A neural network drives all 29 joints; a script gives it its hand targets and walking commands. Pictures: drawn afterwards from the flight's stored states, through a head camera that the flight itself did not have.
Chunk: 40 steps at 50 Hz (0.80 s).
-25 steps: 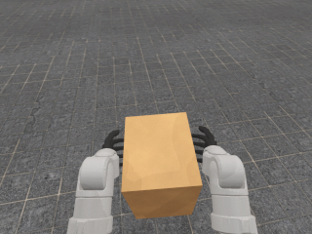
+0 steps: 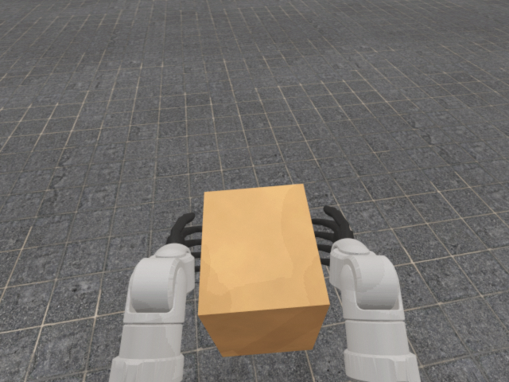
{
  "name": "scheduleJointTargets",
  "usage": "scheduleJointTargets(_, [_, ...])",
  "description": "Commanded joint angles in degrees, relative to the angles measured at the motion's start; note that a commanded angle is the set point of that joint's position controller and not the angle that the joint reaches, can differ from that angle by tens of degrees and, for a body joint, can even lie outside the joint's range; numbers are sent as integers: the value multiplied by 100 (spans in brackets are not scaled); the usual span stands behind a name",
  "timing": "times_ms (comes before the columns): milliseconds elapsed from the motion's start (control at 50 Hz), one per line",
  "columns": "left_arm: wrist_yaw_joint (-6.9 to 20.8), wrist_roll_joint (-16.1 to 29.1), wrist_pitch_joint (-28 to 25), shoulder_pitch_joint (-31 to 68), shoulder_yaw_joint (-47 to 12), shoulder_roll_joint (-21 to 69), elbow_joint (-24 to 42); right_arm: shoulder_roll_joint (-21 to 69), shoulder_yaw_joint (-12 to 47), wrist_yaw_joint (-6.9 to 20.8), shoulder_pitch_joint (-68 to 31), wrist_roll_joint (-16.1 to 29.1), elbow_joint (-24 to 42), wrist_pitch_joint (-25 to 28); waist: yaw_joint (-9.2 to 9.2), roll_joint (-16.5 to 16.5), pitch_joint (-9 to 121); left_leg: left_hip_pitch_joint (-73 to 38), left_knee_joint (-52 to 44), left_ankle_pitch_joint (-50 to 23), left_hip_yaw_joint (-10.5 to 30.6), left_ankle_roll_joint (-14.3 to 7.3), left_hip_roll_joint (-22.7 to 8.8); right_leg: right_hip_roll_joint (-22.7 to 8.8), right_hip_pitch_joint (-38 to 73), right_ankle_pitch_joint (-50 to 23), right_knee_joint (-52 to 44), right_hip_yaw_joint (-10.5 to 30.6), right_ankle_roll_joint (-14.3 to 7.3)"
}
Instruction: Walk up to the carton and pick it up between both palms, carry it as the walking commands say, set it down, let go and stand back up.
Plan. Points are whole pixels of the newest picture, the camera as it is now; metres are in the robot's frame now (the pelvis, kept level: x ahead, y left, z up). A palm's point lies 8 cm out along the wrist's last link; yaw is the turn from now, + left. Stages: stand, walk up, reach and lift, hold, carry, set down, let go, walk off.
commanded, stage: carry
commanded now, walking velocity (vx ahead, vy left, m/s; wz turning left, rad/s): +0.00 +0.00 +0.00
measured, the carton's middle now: (260, 274) +0.30 -0.01 +0.00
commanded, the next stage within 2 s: none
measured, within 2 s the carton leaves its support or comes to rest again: neither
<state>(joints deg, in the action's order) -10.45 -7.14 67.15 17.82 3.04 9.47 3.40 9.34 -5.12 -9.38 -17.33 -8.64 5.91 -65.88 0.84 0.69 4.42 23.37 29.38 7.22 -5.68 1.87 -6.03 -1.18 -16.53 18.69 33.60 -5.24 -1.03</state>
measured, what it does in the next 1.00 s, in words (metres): stands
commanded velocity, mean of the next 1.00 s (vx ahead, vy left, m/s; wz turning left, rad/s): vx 0.00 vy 0.00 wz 0.00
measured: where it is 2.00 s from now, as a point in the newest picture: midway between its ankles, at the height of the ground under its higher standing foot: outside the picture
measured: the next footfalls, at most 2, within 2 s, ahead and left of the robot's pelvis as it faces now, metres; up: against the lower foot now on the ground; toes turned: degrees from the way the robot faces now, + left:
none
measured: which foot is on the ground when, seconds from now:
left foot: down 0.00-1.00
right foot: down 0.00-1.00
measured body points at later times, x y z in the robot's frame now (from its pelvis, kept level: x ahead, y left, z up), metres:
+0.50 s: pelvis +0.00 +0.00 +0.00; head -0.01 +0.00 +0.45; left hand +0.30 +0.12 +0.07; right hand +0.30 -0.13 +0.08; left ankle +0.08 +0.15 -0.73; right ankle -0.01 -0.10 -0.73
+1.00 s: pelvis +0.00 +0.00 +0.00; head -0.02 -0.01 +0.45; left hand +0.29 +0.12 +0.08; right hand +0.30 -0.13 +0.08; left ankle +0.08 +0.15 -0.73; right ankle -0.01 -0.10 -0.73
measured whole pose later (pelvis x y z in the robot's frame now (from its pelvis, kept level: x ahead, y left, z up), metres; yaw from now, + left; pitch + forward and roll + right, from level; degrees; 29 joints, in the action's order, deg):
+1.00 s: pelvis +0.00 +0.00 +0.00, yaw +0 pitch +2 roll +0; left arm -10.7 -7.2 69.1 17.8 2.8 9.5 5.4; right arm 9.4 -4.6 -9.9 -17.6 -8.5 7.3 -67.8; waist 0.6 0.8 4.2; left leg 23.5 28.7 6.5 -5.5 1.9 -6.0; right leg -1.2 -16.8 18.4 33.5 -5.5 -1.2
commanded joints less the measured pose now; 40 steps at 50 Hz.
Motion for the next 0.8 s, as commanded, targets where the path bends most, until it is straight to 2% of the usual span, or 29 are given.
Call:
scheduleJointTargets(0, [1642,2335,-277,2852,-3251,5693,759,5694,3230,1509,-2367,2208,252,75,-3,-82,1575,-1296,-212,-329,432,-239,-379,-641,-171,-1007,-730,425,-76])
scheduleJointTargets(780, [1648,2393,-120,2833,-3311,5737,913,5773,3303,1512,-2383,2291,378,-83,-22,-77,1568,-1269,-260,-336,455,-254,-375,-649,-165,-959,-739,430,-81])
